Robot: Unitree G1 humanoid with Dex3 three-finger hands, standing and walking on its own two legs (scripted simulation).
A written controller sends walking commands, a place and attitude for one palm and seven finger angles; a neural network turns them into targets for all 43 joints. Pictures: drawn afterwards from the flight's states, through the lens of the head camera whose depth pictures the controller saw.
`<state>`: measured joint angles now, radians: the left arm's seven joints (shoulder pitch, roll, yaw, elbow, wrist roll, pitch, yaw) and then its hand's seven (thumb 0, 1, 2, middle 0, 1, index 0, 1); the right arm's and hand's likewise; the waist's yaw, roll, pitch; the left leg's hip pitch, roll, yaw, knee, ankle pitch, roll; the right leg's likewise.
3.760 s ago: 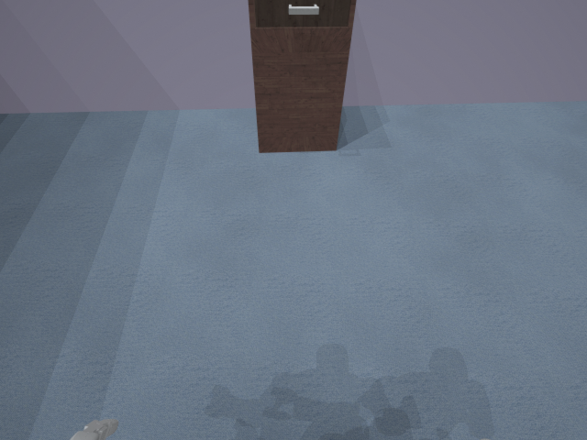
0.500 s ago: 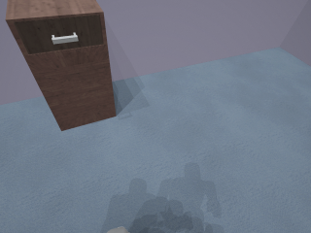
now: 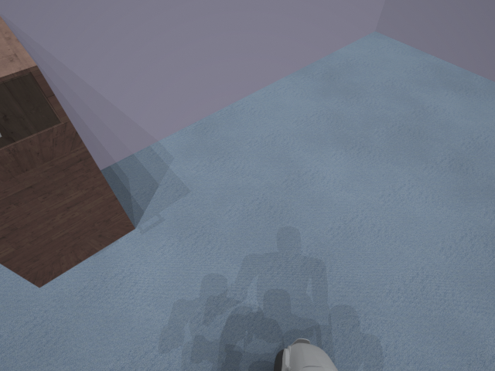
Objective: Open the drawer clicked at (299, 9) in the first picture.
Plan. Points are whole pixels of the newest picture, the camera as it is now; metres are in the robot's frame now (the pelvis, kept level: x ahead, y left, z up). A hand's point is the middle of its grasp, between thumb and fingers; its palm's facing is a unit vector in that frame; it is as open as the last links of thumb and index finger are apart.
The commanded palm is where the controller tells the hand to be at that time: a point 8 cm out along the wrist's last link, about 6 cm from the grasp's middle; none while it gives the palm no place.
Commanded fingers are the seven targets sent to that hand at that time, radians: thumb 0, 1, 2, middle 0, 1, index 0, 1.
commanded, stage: turn to face it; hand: left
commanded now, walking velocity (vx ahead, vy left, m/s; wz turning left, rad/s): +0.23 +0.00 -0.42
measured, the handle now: out of the picture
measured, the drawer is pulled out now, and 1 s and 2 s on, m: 0.00 0.00 0.00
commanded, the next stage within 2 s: take the last steps up to it in 1.22 s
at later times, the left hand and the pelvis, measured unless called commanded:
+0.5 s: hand (168, 331) +0.22 +0.16 -0.16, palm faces +0.16 -0.97 -0.20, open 7.2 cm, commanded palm none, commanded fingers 0.00 0.90 0.90 -0.20 -0.30 -0.20 -0.30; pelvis +0.14 -0.03 +0.00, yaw +8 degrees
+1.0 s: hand (137, 347) +0.19 +0.21 -0.15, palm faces +0.40 -0.87 -0.29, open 7.4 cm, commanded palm none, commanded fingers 0.00 0.90 0.90 -0.20 -0.30 -0.20 -0.30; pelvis +0.17 -0.03 +0.00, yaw +23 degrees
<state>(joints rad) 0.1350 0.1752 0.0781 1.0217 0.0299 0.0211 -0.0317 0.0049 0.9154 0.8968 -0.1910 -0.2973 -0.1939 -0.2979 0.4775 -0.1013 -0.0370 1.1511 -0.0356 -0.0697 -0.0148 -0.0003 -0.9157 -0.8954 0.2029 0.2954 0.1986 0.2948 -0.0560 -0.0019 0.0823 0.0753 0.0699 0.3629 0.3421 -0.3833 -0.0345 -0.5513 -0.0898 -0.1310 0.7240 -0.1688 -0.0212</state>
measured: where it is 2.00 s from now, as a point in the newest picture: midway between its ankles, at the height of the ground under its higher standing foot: (247, 370)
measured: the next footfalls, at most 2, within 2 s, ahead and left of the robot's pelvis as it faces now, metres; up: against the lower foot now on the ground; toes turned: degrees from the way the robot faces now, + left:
right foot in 0.06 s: +0.18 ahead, -0.11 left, +0.00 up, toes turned -10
left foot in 0.60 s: +0.20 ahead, +0.11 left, +0.00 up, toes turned +20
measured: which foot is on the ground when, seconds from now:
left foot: down 0.00-0.08, up 0.10-0.58, down 0.60-1.00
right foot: up 0.00-0.04, down 0.06-0.60, up 0.62-1.00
